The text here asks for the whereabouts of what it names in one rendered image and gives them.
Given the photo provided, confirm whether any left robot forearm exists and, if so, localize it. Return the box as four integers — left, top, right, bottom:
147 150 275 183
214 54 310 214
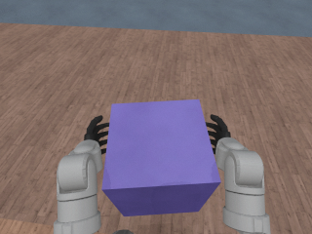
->
54 139 103 234

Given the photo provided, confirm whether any right robot forearm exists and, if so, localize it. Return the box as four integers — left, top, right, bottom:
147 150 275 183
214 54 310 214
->
215 137 271 234

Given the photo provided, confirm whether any left robot hand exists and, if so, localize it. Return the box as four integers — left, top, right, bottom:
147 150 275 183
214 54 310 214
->
84 115 110 155

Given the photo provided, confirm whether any carton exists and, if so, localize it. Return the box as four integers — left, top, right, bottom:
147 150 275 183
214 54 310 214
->
101 99 221 216

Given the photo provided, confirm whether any right robot hand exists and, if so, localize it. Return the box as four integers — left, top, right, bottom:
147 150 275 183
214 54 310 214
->
205 114 231 155

